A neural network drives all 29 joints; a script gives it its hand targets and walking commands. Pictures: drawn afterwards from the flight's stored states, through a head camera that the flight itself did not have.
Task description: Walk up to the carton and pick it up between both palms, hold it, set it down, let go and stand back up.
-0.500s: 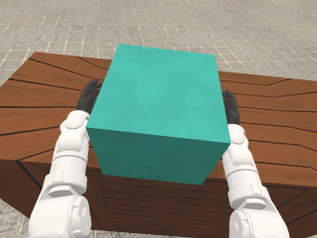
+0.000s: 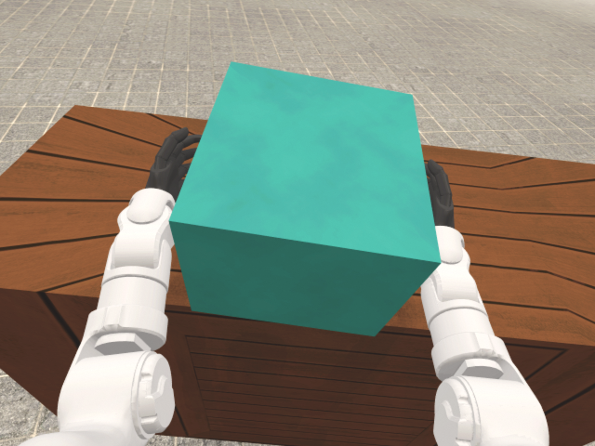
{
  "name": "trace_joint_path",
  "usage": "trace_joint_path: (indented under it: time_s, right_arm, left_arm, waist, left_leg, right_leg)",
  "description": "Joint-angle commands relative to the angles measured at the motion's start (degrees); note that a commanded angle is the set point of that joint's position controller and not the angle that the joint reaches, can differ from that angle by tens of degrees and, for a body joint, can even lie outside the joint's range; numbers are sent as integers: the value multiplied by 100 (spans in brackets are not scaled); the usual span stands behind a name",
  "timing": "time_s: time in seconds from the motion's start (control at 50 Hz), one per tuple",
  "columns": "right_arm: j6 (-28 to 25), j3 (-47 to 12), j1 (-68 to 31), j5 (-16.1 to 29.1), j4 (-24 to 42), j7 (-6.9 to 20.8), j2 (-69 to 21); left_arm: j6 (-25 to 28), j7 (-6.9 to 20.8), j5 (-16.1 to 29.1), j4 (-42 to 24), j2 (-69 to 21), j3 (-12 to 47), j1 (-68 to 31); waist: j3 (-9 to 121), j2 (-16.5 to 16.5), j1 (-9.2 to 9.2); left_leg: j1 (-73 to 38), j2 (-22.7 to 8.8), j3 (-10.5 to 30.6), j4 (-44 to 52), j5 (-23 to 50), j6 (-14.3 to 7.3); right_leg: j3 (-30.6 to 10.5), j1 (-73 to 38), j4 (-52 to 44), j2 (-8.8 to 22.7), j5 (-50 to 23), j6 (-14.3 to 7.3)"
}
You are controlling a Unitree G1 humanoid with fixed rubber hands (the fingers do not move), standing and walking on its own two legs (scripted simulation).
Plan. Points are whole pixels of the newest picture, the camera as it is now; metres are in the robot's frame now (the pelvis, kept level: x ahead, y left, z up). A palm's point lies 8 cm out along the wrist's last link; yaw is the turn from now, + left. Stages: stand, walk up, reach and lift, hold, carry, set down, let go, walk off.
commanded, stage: reach and lift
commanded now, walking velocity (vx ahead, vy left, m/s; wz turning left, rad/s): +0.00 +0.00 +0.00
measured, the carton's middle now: (303, 200) +0.43 -0.01 +0.12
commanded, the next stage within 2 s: hold in 1.94 s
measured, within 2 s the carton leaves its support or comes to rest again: neither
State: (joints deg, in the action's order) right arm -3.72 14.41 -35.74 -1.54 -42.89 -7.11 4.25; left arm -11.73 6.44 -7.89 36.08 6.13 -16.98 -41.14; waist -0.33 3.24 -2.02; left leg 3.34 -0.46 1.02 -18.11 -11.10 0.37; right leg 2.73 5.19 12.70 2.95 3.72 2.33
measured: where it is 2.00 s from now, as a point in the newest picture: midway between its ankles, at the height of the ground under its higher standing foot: outside the picture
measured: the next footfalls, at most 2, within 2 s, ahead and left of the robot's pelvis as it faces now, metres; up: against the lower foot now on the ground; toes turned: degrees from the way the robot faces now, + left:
none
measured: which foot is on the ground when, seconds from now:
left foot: down 0.00-1.00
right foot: down 0.00-1.00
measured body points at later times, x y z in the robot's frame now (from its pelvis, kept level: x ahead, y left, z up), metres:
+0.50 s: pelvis +0.01 -0.01 +0.00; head -0.03 +0.02 +0.45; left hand +0.40 +0.17 +0.18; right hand +0.39 -0.20 +0.19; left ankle -0.01 +0.12 -0.75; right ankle +0.04 -0.15 -0.75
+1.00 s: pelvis +0.00 -0.01 +0.00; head -0.06 +0.01 +0.44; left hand +0.38 +0.16 +0.22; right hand +0.39 -0.21 +0.23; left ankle -0.01 +0.12 -0.75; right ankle +0.04 -0.15 -0.75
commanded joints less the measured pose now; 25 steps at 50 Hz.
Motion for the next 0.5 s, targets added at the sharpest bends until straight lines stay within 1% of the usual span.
trace_joint_path:
  time_s: [0.0,0.02,0.06,0.08,0.1,0.14,0.16,0.18,0.2,0.22,0.26,0.28,0.3,0.44,0.48]
  right_arm:
    - [-267,-1974,-4410,-10,1573,765,-2822]
    - [-236,-1976,-4394,12,1616,762,-2817]
    - [-178,-2079,-4453,118,1749,775,-2769]
    - [-121,-2114,-4423,177,1738,772,-2751]
    - [-101,-2192,-4473,244,1864,767,-2753]
    - [-17,-2333,-4566,372,2069,744,-2779]
    - [62,-2393,-4539,424,2028,746,-2766]
    - [105,-2483,-4507,500,2135,738,-2783]
    - [157,-2634,-4481,615,2260,732,-2791]
    - [260,-2667,-4417,668,2235,719,-2757]
    - [423,-2675,-4340,741,2184,710,-2713]
    - [506,-2730,-4262,814,2165,715,-2709]
    - [559,-2774,-4292,881,2263,713,-2703]
    - [955,-3085,-4477,1320,2840,676,-2689]
    - [1132,-3039,-4433,1367,2715,681,-2626]
  left_arm:
    - [44,445,215,-870,-3244,2100,-3850]
    - [10,456,215,-899,-3211,2079,-3828]
    - [-72,441,233,-1051,-3229,2118,-3764]
    - [-119,433,250,-1122,-3224,2152,-3758]
    - [-155,422,293,-1245,-3242,2210,-3753]
    - [-210,401,427,-1474,-3232,2348,-3842]
    - [-272,390,419,-1475,-3211,2345,-3791]
    - [-320,384,450,-1622,-3228,2400,-3723]
    - [-371,365,487,-1864,-3242,2493,-3683]
    - [-449,372,488,-1860,-3184,2498,-3637]
    - [-591,387,473,-2016,-3126,2497,-3635]
    - [-679,389,444,-2137,-3103,2494,-3580]
    - [-751,399,458,-2246,-3078,2517,-3584]
    - [-1132,353,692,-3074,-3135,2920,-3709]
    - [-1282,340,643,-3062,-3093,2883,-3685]
  waist:
    - [2554,-433,-35]
    - [2574,-399,-42]
    - [2678,-396,-16]
    - [2634,-396,-53]
    - [2743,-374,-52]
    - [2925,-332,-106]
    - [2777,-328,-106]
    - [2843,-289,-120]
    - [2938,-326,-107]
    - [2789,-291,-161]
    - [2620,-283,-210]
    - [2527,-318,-189]
    - [2581,-288,-192]
    - [2829,-460,-324]
    - [2635,-492,-356]
  left_leg:
    - [86,289,-461,311,1504,307]
    - [73,298,-464,303,1509,292]
    - [-30,303,-458,238,1749,293]
    - [-73,313,-442,213,1831,299]
    - [-129,318,-431,169,1952,299]
    - [-173,358,-407,92,2077,292]
    - [-175,366,-391,81,2110,284]
    - [-226,376,-374,48,2223,281]
    - [-288,387,-353,-11,2448,299]
    - [-254,413,-342,-8,2426,283]
    - [-171,425,-319,54,2277,270]
    - [-172,426,-309,68,2304,272]
    - [-172,438,-305,54,2345,268]
    - [-297,478,-198,-75,2699,351]
    - [-248,466,-172,-28,2575,352]
  right_leg:
    - [327,-1425,155,-486,-83,-163]
    - [326,-1454,151,-487,-108,-149]
    - [324,-1499,180,-523,-238,-151]
    - [324,-1502,182,-536,-278,-150]
    - [329,-1520,194,-554,-359,-143]
    - [303,-1536,220,-555,-523,-127]
    - [282,-1517,214,-555,-517,-132]
    - [276,-1567,228,-568,-635,-120]
    - [262,-1651,268,-586,-811,-125]
    - [239,-1673,251,-577,-824,-113]
    - [229,-1650,250,-571,-731,-100]
    - [214,-1688,262,-570,-756,-106]
    - [210,-1717,274,-570,-812,-88]
    - [164,-1713,352,-604,-1173,-85]
    - [157,-1645,326,-610,-1017,-104]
